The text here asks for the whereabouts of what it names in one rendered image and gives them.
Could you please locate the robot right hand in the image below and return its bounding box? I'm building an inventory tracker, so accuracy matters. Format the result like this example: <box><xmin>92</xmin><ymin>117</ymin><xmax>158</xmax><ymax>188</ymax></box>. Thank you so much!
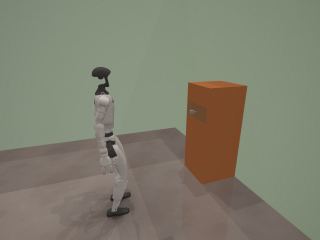
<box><xmin>100</xmin><ymin>155</ymin><xmax>113</xmax><ymax>175</ymax></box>

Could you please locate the left robot foot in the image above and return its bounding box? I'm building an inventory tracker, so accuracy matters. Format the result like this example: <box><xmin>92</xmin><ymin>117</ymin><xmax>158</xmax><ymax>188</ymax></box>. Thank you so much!
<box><xmin>110</xmin><ymin>192</ymin><xmax>131</xmax><ymax>201</ymax></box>

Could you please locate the handle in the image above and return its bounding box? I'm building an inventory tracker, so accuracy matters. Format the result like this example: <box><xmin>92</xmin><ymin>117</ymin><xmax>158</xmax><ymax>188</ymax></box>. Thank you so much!
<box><xmin>189</xmin><ymin>110</ymin><xmax>197</xmax><ymax>115</ymax></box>

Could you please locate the drawer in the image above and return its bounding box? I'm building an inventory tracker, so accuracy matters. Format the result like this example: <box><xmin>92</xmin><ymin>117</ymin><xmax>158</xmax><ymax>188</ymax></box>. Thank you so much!
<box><xmin>188</xmin><ymin>100</ymin><xmax>207</xmax><ymax>125</ymax></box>

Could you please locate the right robot upper arm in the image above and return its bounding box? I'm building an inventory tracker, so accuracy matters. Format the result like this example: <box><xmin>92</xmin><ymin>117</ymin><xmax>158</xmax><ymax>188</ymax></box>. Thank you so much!
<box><xmin>94</xmin><ymin>95</ymin><xmax>110</xmax><ymax>130</ymax></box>

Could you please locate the right robot forearm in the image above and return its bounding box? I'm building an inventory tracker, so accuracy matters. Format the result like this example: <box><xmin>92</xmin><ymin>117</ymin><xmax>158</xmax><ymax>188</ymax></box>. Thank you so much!
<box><xmin>95</xmin><ymin>124</ymin><xmax>108</xmax><ymax>157</ymax></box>

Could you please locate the robot head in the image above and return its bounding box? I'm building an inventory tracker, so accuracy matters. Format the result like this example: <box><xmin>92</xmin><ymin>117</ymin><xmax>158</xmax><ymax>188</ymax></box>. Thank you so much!
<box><xmin>91</xmin><ymin>67</ymin><xmax>111</xmax><ymax>96</ymax></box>

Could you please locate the cabinet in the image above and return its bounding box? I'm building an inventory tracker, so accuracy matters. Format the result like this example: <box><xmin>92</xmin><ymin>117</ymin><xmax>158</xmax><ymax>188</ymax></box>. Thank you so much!
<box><xmin>184</xmin><ymin>81</ymin><xmax>248</xmax><ymax>185</ymax></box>

